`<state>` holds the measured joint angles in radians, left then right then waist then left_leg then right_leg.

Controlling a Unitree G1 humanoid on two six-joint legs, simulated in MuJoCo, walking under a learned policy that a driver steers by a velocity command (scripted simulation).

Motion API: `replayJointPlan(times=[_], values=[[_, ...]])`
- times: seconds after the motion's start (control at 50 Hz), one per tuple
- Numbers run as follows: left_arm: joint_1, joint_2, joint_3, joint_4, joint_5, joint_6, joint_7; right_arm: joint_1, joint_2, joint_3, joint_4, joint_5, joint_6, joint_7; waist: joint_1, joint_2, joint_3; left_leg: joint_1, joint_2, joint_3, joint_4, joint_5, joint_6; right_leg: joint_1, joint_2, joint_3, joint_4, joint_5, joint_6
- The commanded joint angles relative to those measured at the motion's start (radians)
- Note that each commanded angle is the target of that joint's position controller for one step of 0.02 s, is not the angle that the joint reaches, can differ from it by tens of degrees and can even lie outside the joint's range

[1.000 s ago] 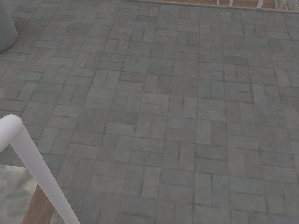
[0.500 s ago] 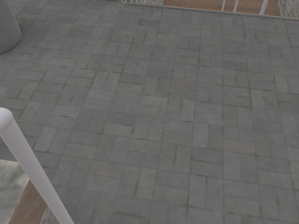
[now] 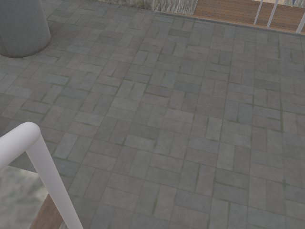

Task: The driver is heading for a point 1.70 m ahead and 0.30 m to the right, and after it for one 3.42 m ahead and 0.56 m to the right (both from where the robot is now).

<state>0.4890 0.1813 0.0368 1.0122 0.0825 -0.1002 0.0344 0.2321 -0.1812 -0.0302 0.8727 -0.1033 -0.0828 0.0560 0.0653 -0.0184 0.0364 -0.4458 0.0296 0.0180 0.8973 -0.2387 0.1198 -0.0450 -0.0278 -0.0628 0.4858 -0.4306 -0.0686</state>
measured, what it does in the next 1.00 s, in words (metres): goes down: left foot, then right foot 0.15 m lower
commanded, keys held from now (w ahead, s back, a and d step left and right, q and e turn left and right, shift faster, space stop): w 0.98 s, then w+e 0.02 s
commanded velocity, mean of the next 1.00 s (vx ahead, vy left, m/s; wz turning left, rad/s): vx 0.46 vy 0.00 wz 0.00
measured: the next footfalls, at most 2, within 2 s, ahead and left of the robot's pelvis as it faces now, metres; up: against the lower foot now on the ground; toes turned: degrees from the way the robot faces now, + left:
left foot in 0.04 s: +0.06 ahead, +0.13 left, +0.00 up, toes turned +2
right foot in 0.40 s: +0.30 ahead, -0.08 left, -0.15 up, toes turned -3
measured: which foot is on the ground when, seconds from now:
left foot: up 0.00-0.02, down 0.04-0.42, up 0.44-0.92, down 0.94-1.00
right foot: down 0.00-0.04, up 0.06-0.38, down 0.40-0.94, up 0.96-1.00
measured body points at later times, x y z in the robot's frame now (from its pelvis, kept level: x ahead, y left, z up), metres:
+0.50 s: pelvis +0.24 +0.00 -0.15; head +0.24 -0.01 +0.30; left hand +0.31 +0.26 -0.28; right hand +0.19 -0.21 -0.31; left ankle +0.11 +0.13 -0.64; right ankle +0.26 -0.07 -0.88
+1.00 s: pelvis +0.57 +0.06 -0.31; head +0.60 +0.08 +0.14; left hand +0.42 +0.25 -0.45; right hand +0.76 -0.16 -0.41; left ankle +0.65 +0.16 -1.03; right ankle +0.34 -0.10 -0.79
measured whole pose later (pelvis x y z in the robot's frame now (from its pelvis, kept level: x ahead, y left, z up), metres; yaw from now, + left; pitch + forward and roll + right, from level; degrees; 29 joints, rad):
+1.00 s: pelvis +0.57 +0.06 -0.31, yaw -1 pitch +2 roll -1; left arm 0.58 0.13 -0.01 1.09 -0.06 -0.04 -0.01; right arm 0.04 -0.21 -0.01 0.86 0.03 -0.10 0.05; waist 0.09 -0.01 0.02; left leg -0.44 0.02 0.03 0.56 -0.20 0.08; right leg -0.29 0.05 0.11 1.68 -0.73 -0.03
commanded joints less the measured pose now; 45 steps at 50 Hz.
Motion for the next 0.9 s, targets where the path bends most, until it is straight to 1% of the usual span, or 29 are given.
replayJointPlan(times=[0.02, 0.04, 0.06, 0.08, 0.1, 0.12, 0.14, 0.16, 0.18, 0.2, 0.24, 0.28, 0.34, 0.38, 0.4, 0.42, 0.44, 0.46, 0.48, 0.5, 0.54, 0.58, 0.62, 0.68, 0.76, 0.82, 0.84, 0.86, 0.9], values=[[-0.146, 0.163, 0.02, -0.054, -0.007, -0.011, -0.018, 0.19, -0.045, -0.016, -0.019, 0.02, -0.024, 0.021, -0.164, -0.004, 0.065, 0.425, -0.088, 0.156, -0.075, 0.073, -0.014, -0.486, -0.092, 0.048, 0.078, 0.109, -0.176], [-0.216, 0.196, 0.036, -0.071, 0.006, -0.015, -0.043, 0.428, -0.082, -0.031, 0.06, 0.001, -0.031, 0.011, -0.266, 0.111, 0.015, 0.606, -0.098, 0.134, -0.182, -0.002, -0.016, -0.612, -0.019, -0.01, 0.401, 0.196, -0.171], [-0.256, 0.15, 0.036, -0.113, 0.031, -0.014, -0.08, 0.649, -0.164, -0.043, 0.119, -0.02, -0.035, -0.004, -0.349, 0.281, -0.076, 0.723, 0.08, -0.199, -0.356, 0.034, 0.124, -0.705, 0.131, -0.008, 0.896, -0.132, -0.116], [-0.188, 0.024, 0.013, -0.147, -0.002, -0.038, -0.091, 0.608, -0.181, -0.008, 0.062, -0.009, -0.051, 0.013, -0.256, 0.276, -0.141, 0.709, 0.255, -0.578, -0.474, 0.221, 0.286, -0.819, 0.186, 0.193, 0.999, -0.184, -0.123], [-0.278, 0.028, 0.006, -0.203, -0.03, -0.051, -0.089, 0.463, -0.172, -0.011, 0.059, 0.016, -0.073, 0.018, -0.224, 0.218, 0.091, 0.536, 0.389, -0.777, -0.561, -0.12, 0.323, -1.052, 0.096, 0.256, 0.967, -0.105, -0.113], [-0.292, 0.102, 0.019, -0.176, -0.021, -0.053, -0.059, 0.319, -0.086, 0.012, 0.044, 0.053, -0.065, 0.009, -0.186, 0.054, 0.112, 0.417, 0.35, -0.726, -0.548, -0.274, 0.282, -1.047, 0.032, 0.248, 0.978, 0.017, -0.084], [-0.248, 0.115, 0.019, -0.162, 0.005, -0.044, -0.043, 0.244, -0.025, 0.033, 0.037, 0.053, -0.052, -0.005, -0.131, -0.028, 0.071, 0.318, 0.305, -0.616, -0.476, -0.253, 0.268, -0.991, -0.004, 0.226, 0.908, 0.086, -0.062], [-0.178, 0.06, -0.009, -0.149, 0.033, -0.02, -0.034, 0.178, 0.062, 0.059, 0.039, 0.015, -0.039, -0.019, -0.075, -0.029, 0.069, 0.172, 0.308, -0.518, -0.44, -0.108, 0.247, -0.884, -0.077, 0.251, 0.779, 0.191, -0.052], [-0.161, 0.027, -0.02, -0.141, 0.046, -0.002, -0.032, 0.144, 0.081, 0.063, 0.027, 0.016, -0.031, -0.032, -0.057, 0.021, 0.073, 0.033, 0.242, -0.418, -0.418, -0.062, 0.21, -0.76, -0.076, 0.204, 0.71, 0.229, -0.039], [-0.151, 0.005, -0.034, -0.135, 0.061, -0.002, -0.037, 0.066, 0.15, 0.088, -0.006, 0.013, -0.045, -0.067, -0.059, 0.016, 0.04, -0.031, 0.112, -0.217, -0.35, -0.042, 0.11, -0.649, -0.103, 0.2, 0.444, 0.611, -0.03], [-0.092, 0.012, -0.027, -0.106, 0.005, -0.001, -0.05, 0.072, 0.03, 0.071, -0.006, -0.005, -0.061, -0.073, -0.047, 0.076, -0.016, -0.366, -0.041, 0.033, -0.219, -0.224, 0.007, -0.177, -0.022, 0.037, 0.243, 0.954, 0.016], [-0.24, 0.086, -0.014, -0.177, -0.025, 0.017, -0.056, 0.168, -0.032, 0.067, 0.035, -0.005, -0.056, -0.041, -0.065, 0.08, 0.046, -0.484, 0.01, -0.06, -0.26, -0.311, 0.02, -0.082, -0.002, 0.012, 0.282, 0.788, 0.085], [-0.314, 0.107, -0.028, -0.201, 0.006, 0.028, -0.041, 0.316, -0.064, 0.066, 0.105, 0.054, -0.024, -0.024, -0.128, -0.036, 0.106, -0.074, 0.172, -0.307, -0.138, -0.295, 0.086, -0.307, -0.08, 0.117, -0.046, 0.554, 0.062], [-0.231, 0.124, -0.027, -0.172, -0.017, 0.016, -0.034, 0.298, -0.121, 0.045, 0.118, 0.04, 0.005, -0.009, -0.101, -0.017, 0.09, 0.056, 0.146, -0.315, 0.019, -0.091, 0.098, -0.206, -0.042, 0.064, -0.179, 0.569, 0.035], [-0.092, 0.188, 0.004, -0.14, -0.031, 0.006, -0.036, 0.295, -0.132, 0.038, 0.127, 0.016, 0.011, 0.015, -0.036, -0.023, 0.041, 0.034, 0.087, -0.249, 0.17, 0.12, 0.082, -0.017, 0.015, -0.016, -0.177, 0.6, 0.005], [0.183, 0.247, 0.034, -0.066, -0.019, 0.0, -0.044, 0.339, -0.062, 0.048, 0.164, -0.026, 0.007, 0.057, 0.054, -0.123, -0.068, -0.186, 0.002, -0.167, 0.515, 0.164, 0.002, 0.347, -0.048, 0.053, -0.016, 0.864, -0.109], [0.385, 0.303, 0.055, -0.021, -0.009, 0.024, -0.072, 0.515, 0.046, 0.065, 0.206, 0.019, 0.003, 0.077, 0.056, -0.296, -0.32, -0.431, -0.139, -0.044, 1.095, -0.524, -0.08, 0.703, -0.263, 0.241, 0.214, 1.277, -0.358], [0.353, 0.347, 0.083, -0.017, 0.007, 0.028, -0.085, 0.269, -0.025, 0.052, 0.063, 0.053, -0.015, 0.087, 0.136, -0.191, -0.192, -0.804, -0.154, -0.043, 1.273, -0.501, -0.094, 0.654, -0.353, 0.544, 0.08, 0.894, -0.415], [0.204, 0.304, 0.078, -0.018, 0.032, 0.025, -0.08, 0.127, -0.065, 0.037, 0.008, 0.061, -0.024, 0.062, 0.107, -0.015, -0.003, -0.967, -0.045, -0.137, 1.141, -0.278, -0.066, 0.443, -0.411, 0.64, -0.049, 0.298, -0.364], [0.028, 0.116, 0.009, -0.049, 0.016, 0.004, -0.076, 0.054, -0.043, 0.043, -0.016, 0.029, -0.03, 0.016, 0.025, 0.175, 0.019, -0.865, 0.029, -0.2, 0.808, 0.025, -0.043, 0.22, -0.351, 0.521, -0.129, 0.152, -0.268], [-0.148, -0.002, -0.047, -0.073, 0.026, -0.013, -0.071, 0.119, -0.018, 0.045, 0.031, -0.007, 0.001, 0.013, -0.102, 0.032, 0.1, -0.519, 0.129, -0.194, 0.462, 0.296, 0.009, -0.252, -0.237, 0.355, -0.222, 0.203, -0.278], [-0.134, 0.032, -0.056, -0.043, -0.022, -0.027, -0.057, 0.054, 0.005, 0.044, 0.011, -0.023, 0.033, 0.026, -0.095, 0.038, 0.06, -0.342, 0.125, -0.121, 0.212, 0.349, -0.007, -0.407, -0.194, 0.3, -0.24, 0.15, -0.303], [-0.032, 0.118, -0.048, 0.014, -0.008, -0.034, -0.065, 0.062, 0.02, 0.051, 0.006, -0.01, 0.032, 0.034, -0.091, 0.043, 0.007, -0.237, 0.11, -0.077, 0.168, 0.417, -0.047, -0.416, -0.165, 0.246, -0.138, 0.292, -0.277], [0.075, 0.047, -0.077, 0.044, -0.002, -0.06, -0.03, -0.089, -0.046, 0.058, -0.039, -0.012, 0.01, 0.014, 0.003, 0.077, 0.024, -0.431, 0.127, -0.148, -0.237, 0.813, -0.087, -0.153, -0.119, 0.234, 0.046, 0.28, -0.217], [0.154, 0.083, -0.072, 0.058, -0.023, -0.025, -0.088, -0.138, -0.092, 0.052, -0.032, -0.009, 0.029, 0.012, 0.013, 0.01, 0.122, -0.253, 0.105, -0.067, -0.244, 0.686, -0.119, -0.316, -0.139, 0.312, 0.072, 0.089, -0.254], [0.204, 0.07, -0.072, 0.067, -0.026, -0.016, -0.071, -0.308, -0.097, 0.069, -0.094, 0.02, 0.012, 0.016, 0.086, 0.023, 0.13, -0.249, 0.1, -0.015, -0.439, 0.531, -0.129, -0.115, -0.125, 0.324, 0.19, 0.17, -0.21], [0.077, 0.136, -0.017, 0.009, -0.14, 0.027, -0.016, -0.447, -0.104, 0.036, -0.165, 0.224, -0.016, -0.002, 0.085, 0.074, 0.199, -0.259, 0.061, -0.076, -0.508, 0.466, -0.127, -0.124, -0.139, 0.339, 0.191, 0.173, -0.14], [0.08, 0.155, -0.012, 0.018, -0.126, 0.05, 0.005, -0.406, -0.109, 0.035, -0.143, 0.239, -0.024, -0.003, 0.07, 0.063, 0.193, -0.221, 0.086, -0.105, -0.573, 0.484, -0.113, -0.072, -0.138, 0.324, 0.263, 0.211, -0.125], [0.117, 0.106, -0.01, 0.022, -0.095, 0.06, -0.007, -0.212, -0.134, 0.006, -0.087, 0.175, -0.03, -0.003, 0.028, -0.014, 0.069, 0.024, 0.045, -0.022, -0.617, 0.569, -0.077, -0.054, -0.09, 0.251, 0.468, 0.448, -0.089]])
Keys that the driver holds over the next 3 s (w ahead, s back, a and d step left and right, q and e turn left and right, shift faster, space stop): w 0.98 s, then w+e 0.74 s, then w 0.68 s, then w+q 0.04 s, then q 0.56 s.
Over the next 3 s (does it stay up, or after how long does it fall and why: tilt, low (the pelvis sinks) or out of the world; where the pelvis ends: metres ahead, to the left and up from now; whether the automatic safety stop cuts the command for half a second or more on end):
stays up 1.53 -0.30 -0.30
